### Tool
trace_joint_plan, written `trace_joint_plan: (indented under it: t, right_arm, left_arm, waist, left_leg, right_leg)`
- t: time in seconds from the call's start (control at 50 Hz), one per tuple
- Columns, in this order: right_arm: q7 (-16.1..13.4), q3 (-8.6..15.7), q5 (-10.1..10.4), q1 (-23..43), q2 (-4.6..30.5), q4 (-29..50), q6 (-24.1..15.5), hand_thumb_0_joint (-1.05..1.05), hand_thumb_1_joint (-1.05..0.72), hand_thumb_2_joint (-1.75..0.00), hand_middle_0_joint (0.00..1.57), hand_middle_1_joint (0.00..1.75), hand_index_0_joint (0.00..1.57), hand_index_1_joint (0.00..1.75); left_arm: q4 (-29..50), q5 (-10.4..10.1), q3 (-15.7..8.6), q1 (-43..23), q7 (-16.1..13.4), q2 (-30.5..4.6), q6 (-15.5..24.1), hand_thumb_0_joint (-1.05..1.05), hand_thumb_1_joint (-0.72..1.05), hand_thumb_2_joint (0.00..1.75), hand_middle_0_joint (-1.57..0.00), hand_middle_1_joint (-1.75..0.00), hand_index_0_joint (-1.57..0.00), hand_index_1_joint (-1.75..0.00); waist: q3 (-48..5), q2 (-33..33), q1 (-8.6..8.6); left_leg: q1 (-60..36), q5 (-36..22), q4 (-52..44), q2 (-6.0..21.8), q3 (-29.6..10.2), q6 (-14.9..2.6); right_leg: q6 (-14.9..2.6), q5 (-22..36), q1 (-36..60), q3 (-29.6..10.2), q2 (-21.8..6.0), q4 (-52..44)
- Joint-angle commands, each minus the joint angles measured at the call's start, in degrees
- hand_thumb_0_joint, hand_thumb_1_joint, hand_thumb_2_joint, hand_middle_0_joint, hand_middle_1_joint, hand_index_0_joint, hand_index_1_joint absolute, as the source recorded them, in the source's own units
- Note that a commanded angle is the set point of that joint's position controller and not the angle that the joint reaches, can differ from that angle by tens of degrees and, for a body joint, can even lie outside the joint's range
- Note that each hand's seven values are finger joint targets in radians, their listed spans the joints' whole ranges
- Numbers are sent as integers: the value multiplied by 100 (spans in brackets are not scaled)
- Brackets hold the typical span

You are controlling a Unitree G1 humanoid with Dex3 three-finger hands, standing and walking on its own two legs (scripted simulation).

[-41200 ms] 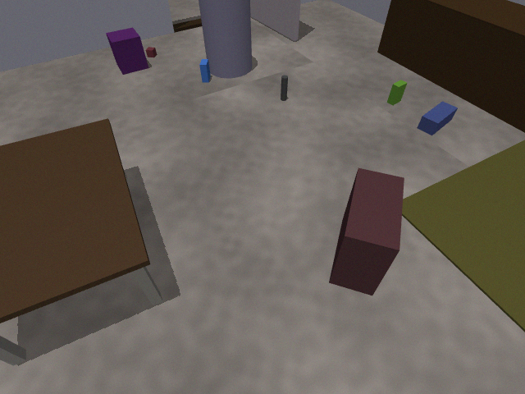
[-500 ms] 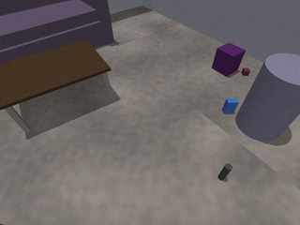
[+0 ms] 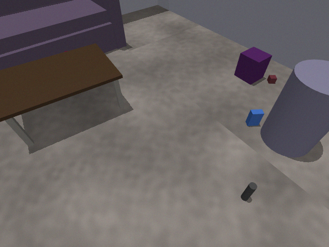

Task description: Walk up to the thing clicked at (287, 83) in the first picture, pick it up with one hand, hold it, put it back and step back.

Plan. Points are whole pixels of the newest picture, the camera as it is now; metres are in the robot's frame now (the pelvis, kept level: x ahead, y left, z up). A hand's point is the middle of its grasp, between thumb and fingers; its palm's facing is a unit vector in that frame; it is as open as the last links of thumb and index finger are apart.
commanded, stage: stand
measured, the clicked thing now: (248, 191) +0.54 -0.47 -0.70
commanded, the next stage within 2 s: walk up in 1.16 s
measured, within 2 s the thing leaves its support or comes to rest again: neither
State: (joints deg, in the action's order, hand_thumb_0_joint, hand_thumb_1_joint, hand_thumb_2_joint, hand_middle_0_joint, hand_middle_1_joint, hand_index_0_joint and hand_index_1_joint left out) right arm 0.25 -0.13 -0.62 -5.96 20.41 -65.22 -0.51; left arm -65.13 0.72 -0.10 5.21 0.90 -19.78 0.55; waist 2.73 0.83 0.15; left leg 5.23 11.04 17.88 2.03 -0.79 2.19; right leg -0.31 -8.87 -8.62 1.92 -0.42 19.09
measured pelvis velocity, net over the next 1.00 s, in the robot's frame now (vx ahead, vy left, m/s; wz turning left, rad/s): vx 0.00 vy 0.00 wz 0.00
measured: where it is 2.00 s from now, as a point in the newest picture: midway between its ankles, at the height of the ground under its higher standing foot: outside the picture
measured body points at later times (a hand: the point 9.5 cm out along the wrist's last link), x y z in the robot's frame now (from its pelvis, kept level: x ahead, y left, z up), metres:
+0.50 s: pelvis +0.01 +0.00 +0.00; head +0.02 +0.00 +0.45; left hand +0.09 +0.30 -0.13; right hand +0.09 -0.30 -0.14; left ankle -0.01 +0.14 -0.75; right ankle +0.02 -0.11 -0.75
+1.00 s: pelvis +0.00 +0.00 +0.00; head +0.01 +0.00 +0.45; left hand +0.07 +0.31 -0.13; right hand +0.07 -0.30 -0.14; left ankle -0.01 +0.14 -0.75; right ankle +0.02 -0.11 -0.75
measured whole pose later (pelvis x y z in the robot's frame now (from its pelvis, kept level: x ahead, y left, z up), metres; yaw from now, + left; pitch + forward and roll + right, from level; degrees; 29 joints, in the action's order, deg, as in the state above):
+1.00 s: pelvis +0.00 +0.00 +0.00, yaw +0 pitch -2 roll +0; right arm 0.1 0.0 -0.7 -7.2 20.4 -64.4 -0.2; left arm -65.0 0.9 -0.4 6.6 0.7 -19.8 0.4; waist 2.6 0.6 0.2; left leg 4.1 11.1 17.4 1.8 -0.4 1.8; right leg 0.0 -8.8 -7.5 1.6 -0.6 18.6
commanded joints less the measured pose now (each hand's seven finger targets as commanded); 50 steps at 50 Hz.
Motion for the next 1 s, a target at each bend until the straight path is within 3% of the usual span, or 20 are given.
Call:
trace_joint_plan:
  t: [0.0,0.14,0.2,0.28,0.42,0.6,0.72,0.98]
  right_arm:
    - [-65,216,17,237,1181,314,-100,0,-90,-90,20,30,20,30]
    - [-59,192,10,186,1152,330,-77,0,-90,-90,20,30,20,30]
    - [-68,202,2,212,1194,350,-104,0,-90,-90,20,30,20,30]
    - [-75,215,15,237,1196,373,-85,0,-90,-90,20,30,20,30]
    - [-92,217,12,206,1195,375,-106,0,-90,-90,20,30,20,30]
    - [-74,237,8,212,1196,402,-73,0,-90,-90,20,30,20,30]
    - [-74,227,12,175,1182,431,-95,0,-90,-90,20,30,20,30]
    - [-66,240,-4,95,1206,421,-78,0,-90,-90,20,30,20,30]
  left_arm:
    - [322,-30,-215,-209,-119,-1264,146,0,90,90,-20,-30,-20,-30]
    - [315,-29,-228,-253,-116,-1289,130,0,90,90,-20,-30,-20,-30]
    - [318,-21,-232,-197,-117,-1274,129,0,90,90,-20,-30,-20,-30]
    - [331,-16,-225,-225,-130,-1271,136,0,90,90,-20,-30,-20,-30]
    - [322,-21,-226,-149,-131,-1242,126,0,90,90,-20,-30,-20,-30]
    - [319,-21,-234,-163,-139,-1264,121,0,90,90,-20,-30,-20,-30]
    - [344,-20,-255,-178,-133,-1284,138,0,90,90,-20,-30,-20,-30]
    - [362,-5,-251,-106,-126,-1285,124,0,90,90,-20,-30,-20,-30]
  waist:
    - [-542,-115,0]
    - [-338,-91,-16]
    - [-525,2,20]
    - [-539,-115,-1]
    - [-645,-69,3]
    - [-344,-145,4]
    - [-446,-70,-10]
    - [-309,-114,-1]
  left_leg:
    - [45,-814,-187,568,-395,-254]
    - [240,-463,-284,530,-387,-249]
    - [121,-934,-269,594,-418,-245]
    - [49,-845,-211,557,-394,-252]
    - [-54,-1348,-187,603,-364,-254]
    - [56,-733,-313,561,-383,-274]
    - [32,-874,-300,570,-378,-298]
    - [144,-332,-334,542,-381,-308]
  right_leg:
    - [-47,903,389,-584,-739,-270]
    - [-38,429,313,-610,-709,-359]
    - [-56,903,478,-570,-735,-227]
    - [-50,865,394,-564,-732,-287]
    - [-65,1410,570,-498,-747,-150]
    - [-62,710,348,-523,-710,-320]
    - [-69,986,482,-563,-741,-271]
    - [-68,353,288,-611,-710,-388]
